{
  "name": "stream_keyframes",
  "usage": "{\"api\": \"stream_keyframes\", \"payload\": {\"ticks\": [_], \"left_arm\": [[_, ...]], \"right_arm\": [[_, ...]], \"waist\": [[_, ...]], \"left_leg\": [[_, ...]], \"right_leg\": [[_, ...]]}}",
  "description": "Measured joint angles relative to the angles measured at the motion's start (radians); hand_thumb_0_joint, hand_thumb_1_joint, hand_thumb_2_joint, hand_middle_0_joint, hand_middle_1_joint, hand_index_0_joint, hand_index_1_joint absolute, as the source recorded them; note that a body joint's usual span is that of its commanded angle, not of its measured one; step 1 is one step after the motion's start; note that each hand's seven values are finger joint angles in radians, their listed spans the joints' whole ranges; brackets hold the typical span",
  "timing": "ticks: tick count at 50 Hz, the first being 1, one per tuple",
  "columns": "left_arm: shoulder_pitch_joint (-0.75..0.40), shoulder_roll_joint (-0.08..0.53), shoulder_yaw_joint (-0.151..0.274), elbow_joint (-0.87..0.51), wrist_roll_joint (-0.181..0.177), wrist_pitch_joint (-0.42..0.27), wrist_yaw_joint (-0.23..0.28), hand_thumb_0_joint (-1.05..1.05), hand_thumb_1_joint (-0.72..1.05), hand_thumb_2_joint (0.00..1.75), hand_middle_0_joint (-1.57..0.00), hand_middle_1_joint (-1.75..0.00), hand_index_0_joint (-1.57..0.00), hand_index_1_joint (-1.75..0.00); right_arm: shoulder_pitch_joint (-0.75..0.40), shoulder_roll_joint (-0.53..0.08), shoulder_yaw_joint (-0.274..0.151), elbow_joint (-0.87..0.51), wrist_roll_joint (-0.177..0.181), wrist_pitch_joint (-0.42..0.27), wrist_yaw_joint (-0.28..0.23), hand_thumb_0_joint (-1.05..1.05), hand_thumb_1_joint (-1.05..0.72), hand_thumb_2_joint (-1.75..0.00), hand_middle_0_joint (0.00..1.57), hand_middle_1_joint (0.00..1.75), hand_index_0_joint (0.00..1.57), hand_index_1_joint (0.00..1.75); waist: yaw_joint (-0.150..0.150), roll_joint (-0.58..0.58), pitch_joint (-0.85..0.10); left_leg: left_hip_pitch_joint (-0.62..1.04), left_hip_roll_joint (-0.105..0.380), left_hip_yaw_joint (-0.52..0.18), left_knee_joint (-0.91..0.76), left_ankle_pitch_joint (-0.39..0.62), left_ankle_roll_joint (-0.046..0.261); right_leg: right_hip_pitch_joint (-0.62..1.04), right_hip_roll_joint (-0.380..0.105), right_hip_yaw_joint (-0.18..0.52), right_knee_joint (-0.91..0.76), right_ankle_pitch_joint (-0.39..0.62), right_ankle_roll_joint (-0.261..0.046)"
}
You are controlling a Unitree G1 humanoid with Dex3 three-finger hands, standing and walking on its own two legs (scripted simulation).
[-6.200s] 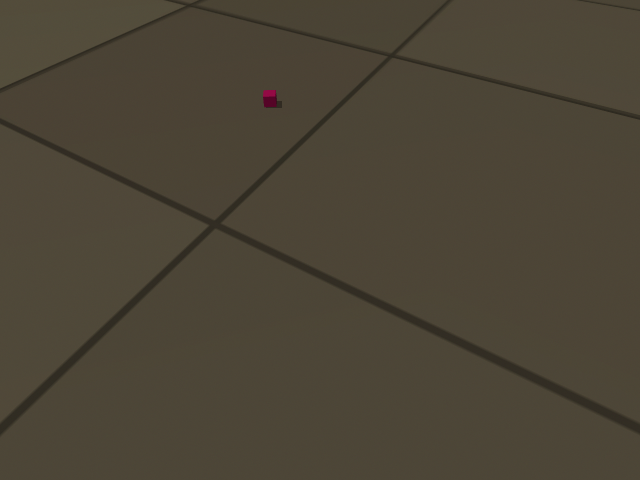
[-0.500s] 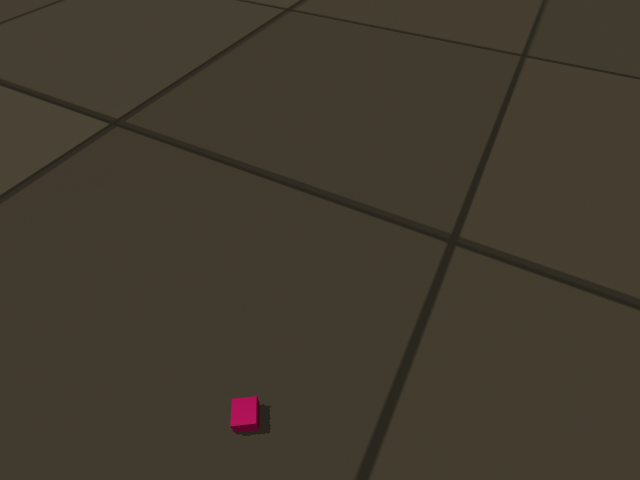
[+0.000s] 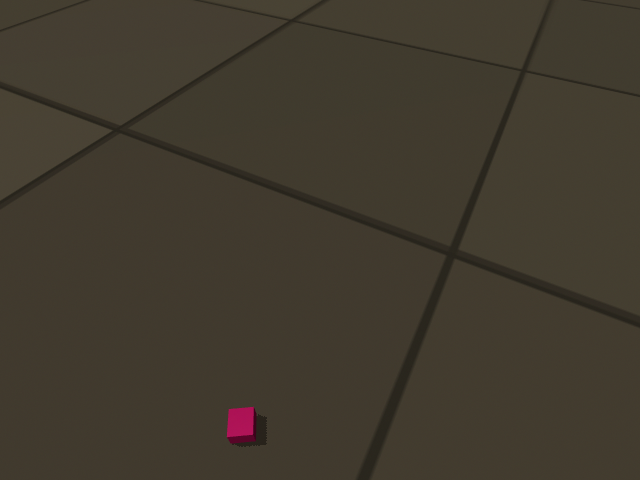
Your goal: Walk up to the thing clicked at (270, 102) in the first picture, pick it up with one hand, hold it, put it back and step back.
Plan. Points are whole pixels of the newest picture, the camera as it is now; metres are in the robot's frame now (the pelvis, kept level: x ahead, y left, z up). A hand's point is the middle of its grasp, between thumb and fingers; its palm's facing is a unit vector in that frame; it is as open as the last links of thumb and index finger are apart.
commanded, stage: walk up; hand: left
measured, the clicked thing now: (242, 425) +0.41 +0.23 -0.75
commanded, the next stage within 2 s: stand in 0.52 s
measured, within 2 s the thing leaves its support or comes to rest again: neither
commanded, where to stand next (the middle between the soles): +0.03 -0.01 m, yaw +0 degrees
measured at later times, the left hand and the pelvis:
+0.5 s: hand out of the picture +0.08 +0.26 -0.16, palm faces +0.03 -0.95 -0.32, open 7.4 cm; pelvis +0.01 +0.00 +0.00, yaw +1 degrees
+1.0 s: hand out of the picture +0.09 +0.26 -0.15, palm faces +0.00 -0.94 -0.35, open 7.4 cm; pelvis +0.01 +0.01 +0.00, yaw +1 degrees
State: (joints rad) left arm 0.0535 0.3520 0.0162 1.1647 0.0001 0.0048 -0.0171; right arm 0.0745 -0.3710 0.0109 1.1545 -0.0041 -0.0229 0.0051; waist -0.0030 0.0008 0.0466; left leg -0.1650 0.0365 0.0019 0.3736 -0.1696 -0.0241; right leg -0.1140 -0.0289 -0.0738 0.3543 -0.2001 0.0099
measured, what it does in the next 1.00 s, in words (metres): stands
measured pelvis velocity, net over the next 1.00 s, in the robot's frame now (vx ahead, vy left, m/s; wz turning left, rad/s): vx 0.01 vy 0.01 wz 0.01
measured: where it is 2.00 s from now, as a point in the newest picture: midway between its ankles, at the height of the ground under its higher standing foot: outside the picture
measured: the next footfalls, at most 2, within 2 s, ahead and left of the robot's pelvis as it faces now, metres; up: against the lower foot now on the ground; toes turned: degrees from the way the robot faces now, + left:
none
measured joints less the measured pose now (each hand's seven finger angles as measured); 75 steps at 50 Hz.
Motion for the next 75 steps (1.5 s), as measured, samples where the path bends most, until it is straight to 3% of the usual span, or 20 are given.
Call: {"api": "stream_keyframes", "payload": {"ticks": [26,75], "left_arm": [[0.027,-0.009,0.013,-0.005,0.006,0.001,0.004,0.00,0.91,0.90,-0.20,-0.30,-0.20,-0.30],[0.058,-0.003,-0.010,-0.017,0.009,-0.012,0.012,0.00,0.91,0.90,-0.20,-0.30,-0.20,-0.30]], "right_arm": [[0.003,0.022,-0.002,-0.009,-0.001,0.007,-0.002,0.01,-0.90,-0.90,0.20,0.30,0.21,0.30],[0.020,0.017,-0.003,-0.012,-0.002,0.021,0.006,0.01,-0.90,-0.90,0.20,0.30,0.21,0.30]], "waist": [[0.007,-0.001,-0.003],[0.003,0.007,-0.002]], "left_leg": [[0.009,-0.011,-0.012,-0.010,-0.005,0.007],[0.039,-0.012,-0.004,-0.053,0.017,0.005]], "right_leg": [[0.025,-0.009,-0.013,-0.030,0.001,0.010],[0.042,-0.010,-0.006,-0.052,0.014,0.009]]}}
